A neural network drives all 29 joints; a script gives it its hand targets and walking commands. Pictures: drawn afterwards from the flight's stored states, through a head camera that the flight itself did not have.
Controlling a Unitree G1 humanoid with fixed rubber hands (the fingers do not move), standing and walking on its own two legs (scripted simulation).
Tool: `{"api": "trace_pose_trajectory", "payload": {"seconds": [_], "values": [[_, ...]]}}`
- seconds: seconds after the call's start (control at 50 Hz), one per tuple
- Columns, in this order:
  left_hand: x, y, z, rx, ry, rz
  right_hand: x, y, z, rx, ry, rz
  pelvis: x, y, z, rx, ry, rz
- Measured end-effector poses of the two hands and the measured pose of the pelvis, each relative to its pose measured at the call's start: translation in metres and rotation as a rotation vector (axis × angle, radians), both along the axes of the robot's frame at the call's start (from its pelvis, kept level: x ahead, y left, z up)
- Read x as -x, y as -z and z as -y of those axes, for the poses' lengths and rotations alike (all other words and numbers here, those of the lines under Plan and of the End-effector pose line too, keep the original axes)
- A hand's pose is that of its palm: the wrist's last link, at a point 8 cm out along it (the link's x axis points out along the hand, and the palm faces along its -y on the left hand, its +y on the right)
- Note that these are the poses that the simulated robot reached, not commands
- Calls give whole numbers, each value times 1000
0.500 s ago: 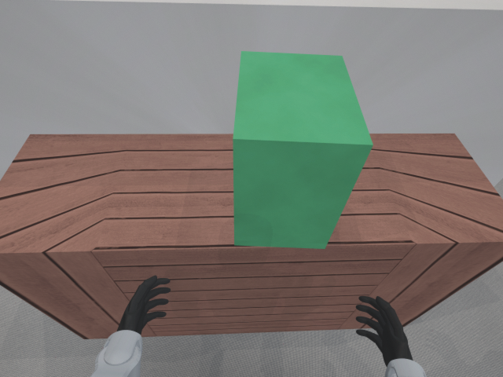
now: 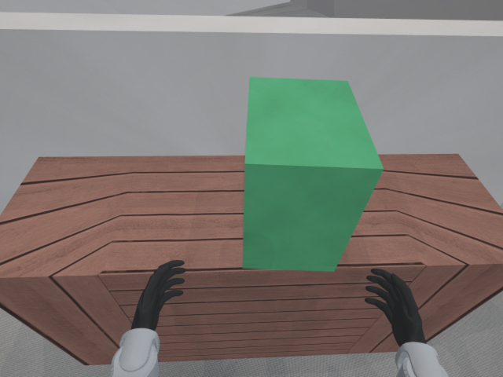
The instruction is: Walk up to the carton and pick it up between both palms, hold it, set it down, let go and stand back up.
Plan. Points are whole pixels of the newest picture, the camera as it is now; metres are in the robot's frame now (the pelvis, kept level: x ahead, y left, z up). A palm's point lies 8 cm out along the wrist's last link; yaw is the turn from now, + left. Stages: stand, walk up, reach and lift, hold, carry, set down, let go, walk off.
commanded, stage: reach and lift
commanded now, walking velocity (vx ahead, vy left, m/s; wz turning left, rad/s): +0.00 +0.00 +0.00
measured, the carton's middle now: (293, 177) +0.47 -0.08 +0.05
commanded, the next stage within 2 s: none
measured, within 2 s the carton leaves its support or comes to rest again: neither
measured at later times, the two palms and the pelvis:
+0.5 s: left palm (170, 256) +0.28 +0.14 +0.05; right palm (419, 268) +0.26 -0.25 +0.06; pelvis -0.05 -0.01 +0.00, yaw -2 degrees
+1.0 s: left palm (167, 202) +0.35 +0.14 +0.11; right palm (413, 207) +0.34 -0.25 +0.11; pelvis -0.04 -0.03 +0.00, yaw -1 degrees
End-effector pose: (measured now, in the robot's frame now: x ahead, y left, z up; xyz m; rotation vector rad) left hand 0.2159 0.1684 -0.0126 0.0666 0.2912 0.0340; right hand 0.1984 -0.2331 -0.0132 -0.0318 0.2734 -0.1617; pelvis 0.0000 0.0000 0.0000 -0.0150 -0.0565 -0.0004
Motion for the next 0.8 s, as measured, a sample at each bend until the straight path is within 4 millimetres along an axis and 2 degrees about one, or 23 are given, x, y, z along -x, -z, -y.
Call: {"api": "trace_pose_trajectory", "payload": {"seconds": [0.2,0.28,0.38,0.48,0.64,0.8], "values": [[-13,-10,9,12,-9,30,-9,-14,7,0,-4,23,21,0,1,-7,15,-1],[-29,-21,13,18,-20,32,-24,-28,10,-6,-11,32,30,0,3,-15,23,-20],[-52,-45,21,22,-17,48,-46,-50,11,-7,-34,49,40,-2,6,-21,26,-37],[-66,-63,31,28,0,43,-61,-69,15,-2,-28,58,46,-3,12,-23,26,-42],[-83,-72,36,38,-10,7,-81,-85,18,-10,0,44,53,-3,20,-32,29,-83],[-106,-91,34,33,-28,7,-110,-94,13,-36,-1,34,53,-3,24,-31,26,-141]]}}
